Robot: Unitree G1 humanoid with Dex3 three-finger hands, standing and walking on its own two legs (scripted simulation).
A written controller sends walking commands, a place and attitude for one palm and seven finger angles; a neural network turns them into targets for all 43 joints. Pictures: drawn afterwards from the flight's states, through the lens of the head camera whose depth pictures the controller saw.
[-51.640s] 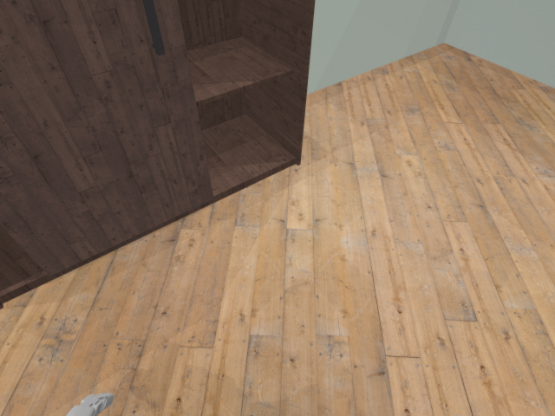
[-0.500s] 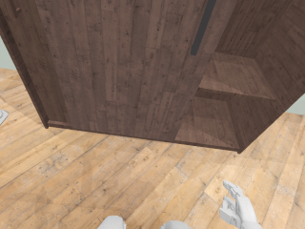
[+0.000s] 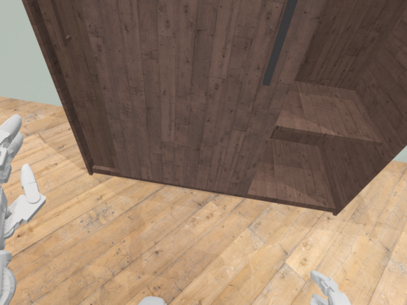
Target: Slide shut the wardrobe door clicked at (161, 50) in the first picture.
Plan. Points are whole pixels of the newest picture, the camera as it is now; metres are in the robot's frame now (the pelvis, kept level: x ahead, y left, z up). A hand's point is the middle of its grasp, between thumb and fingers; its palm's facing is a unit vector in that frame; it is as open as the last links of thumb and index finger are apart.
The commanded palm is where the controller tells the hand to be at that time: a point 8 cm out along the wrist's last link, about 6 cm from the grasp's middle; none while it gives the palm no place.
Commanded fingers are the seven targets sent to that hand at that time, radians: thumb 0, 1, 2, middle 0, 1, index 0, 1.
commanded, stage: stop stepping back and stand still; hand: left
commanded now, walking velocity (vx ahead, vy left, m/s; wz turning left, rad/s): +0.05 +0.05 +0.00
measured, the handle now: (280, 33) +0.82 -0.16 +0.21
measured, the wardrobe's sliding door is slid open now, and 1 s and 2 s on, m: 0.53 0.53 0.53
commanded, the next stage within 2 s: none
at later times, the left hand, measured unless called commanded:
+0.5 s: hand out of the picture +0.19 +0.30 +0.16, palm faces +0.44 -0.77 -0.47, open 7.4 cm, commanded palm +0.13 +0.35 +0.20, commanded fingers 0.00 0.90 0.90 -0.20 -0.30 -0.20 -0.30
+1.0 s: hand out of the picture +0.22 +0.36 +0.18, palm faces +0.45 -0.77 -0.45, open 7.4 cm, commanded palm +0.16 +0.40 +0.20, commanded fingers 0.00 0.90 0.90 -0.20 -0.30 -0.20 -0.30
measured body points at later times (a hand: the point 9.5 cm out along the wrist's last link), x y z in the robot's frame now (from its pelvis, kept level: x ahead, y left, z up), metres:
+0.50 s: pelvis +0.01 +0.04 +0.00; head +0.04 +0.06 +0.45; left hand +0.16 +0.34 +0.19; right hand +0.14 -0.19 -0.10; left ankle -0.05 +0.19 -0.63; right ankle +0.02 -0.06 -0.71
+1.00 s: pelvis +0.04 +0.09 +0.01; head +0.08 +0.13 +0.46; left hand +0.19 +0.39 +0.20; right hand +0.20 -0.14 -0.08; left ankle +0.02 +0.22 -0.69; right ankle +0.03 -0.01 -0.71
